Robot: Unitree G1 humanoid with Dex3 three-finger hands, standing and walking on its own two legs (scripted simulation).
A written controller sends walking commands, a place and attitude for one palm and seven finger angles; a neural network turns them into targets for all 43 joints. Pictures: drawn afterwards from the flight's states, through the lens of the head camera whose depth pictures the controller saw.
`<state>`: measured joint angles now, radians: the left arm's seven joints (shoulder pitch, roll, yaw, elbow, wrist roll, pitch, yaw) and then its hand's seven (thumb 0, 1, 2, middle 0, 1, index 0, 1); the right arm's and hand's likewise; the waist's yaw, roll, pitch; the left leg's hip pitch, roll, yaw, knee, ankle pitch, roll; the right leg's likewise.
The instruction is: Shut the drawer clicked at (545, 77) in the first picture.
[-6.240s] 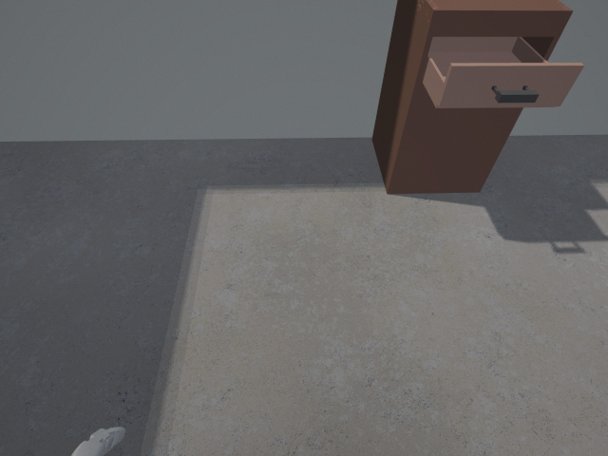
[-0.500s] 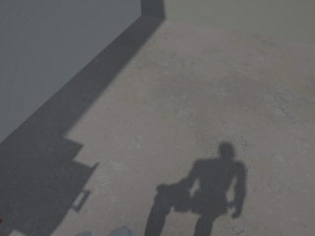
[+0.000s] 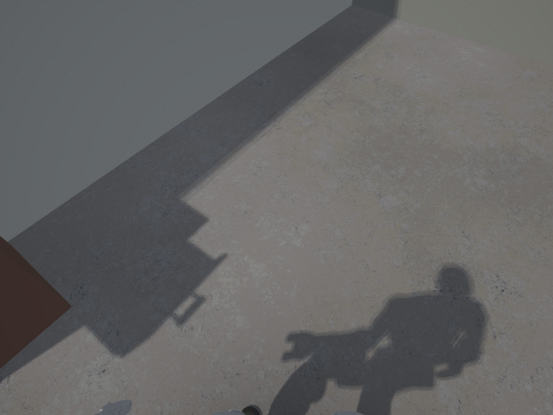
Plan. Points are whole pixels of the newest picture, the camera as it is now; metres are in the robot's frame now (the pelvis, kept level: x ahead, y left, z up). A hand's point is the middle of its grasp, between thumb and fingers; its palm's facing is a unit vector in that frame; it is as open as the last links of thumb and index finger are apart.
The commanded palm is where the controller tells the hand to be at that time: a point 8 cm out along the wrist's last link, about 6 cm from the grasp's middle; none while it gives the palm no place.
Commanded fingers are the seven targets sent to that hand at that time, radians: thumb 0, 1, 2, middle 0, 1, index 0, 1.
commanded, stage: turn to face it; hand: left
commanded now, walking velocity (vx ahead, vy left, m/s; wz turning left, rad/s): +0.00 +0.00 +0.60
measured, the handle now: out of the picture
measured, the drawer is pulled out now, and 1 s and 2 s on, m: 0.20 0.20 0.20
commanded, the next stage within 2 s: take the last steps up to it in 1.34 s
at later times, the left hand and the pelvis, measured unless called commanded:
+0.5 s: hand out of the picture -0.05 +0.16 -0.16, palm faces +0.36 -0.90 -0.26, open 7.3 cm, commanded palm none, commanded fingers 0.00 0.90 0.90 -0.20 -0.30 -0.20 -0.30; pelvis -0.03 -0.04 +0.00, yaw +20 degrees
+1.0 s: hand out of the picture -0.05 +0.21 -0.14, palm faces +0.58 -0.76 -0.29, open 7.3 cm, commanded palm none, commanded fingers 0.00 0.90 0.90 -0.20 -0.30 -0.20 -0.30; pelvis -0.04 -0.04 +0.00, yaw +37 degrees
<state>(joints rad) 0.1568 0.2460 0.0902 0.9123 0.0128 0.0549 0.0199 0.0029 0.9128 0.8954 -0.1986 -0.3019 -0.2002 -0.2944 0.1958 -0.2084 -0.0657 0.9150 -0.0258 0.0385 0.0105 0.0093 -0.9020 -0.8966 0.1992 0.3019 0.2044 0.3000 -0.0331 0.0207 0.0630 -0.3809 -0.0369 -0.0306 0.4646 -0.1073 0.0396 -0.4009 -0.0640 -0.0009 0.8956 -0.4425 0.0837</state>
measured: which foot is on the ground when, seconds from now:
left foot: down 0.00-0.10, up 0.12-0.54, down 0.56-1.00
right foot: up 0.00-0.08, down 0.10-0.56, up 0.58-1.00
